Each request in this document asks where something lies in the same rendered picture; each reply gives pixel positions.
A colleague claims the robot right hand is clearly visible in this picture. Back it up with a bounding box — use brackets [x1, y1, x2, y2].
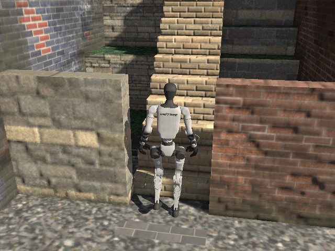
[186, 146, 198, 157]

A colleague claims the left robot foot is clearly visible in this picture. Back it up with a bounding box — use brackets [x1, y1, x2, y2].
[153, 201, 162, 210]

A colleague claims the left robot upper arm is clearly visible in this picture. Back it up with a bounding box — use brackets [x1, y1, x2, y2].
[144, 105, 158, 134]

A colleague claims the robot left hand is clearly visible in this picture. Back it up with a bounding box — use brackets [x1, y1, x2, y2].
[138, 144, 150, 155]

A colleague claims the right robot upper arm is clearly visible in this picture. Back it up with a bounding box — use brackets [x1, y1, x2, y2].
[180, 106, 193, 135]

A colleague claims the right robot forearm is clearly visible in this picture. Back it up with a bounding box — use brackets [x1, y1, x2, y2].
[187, 128, 197, 147]

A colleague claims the left robot forearm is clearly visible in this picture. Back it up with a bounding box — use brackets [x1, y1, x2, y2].
[140, 126, 149, 145]

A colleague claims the humanoid robot head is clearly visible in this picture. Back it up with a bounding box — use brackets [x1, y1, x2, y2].
[160, 83, 178, 108]

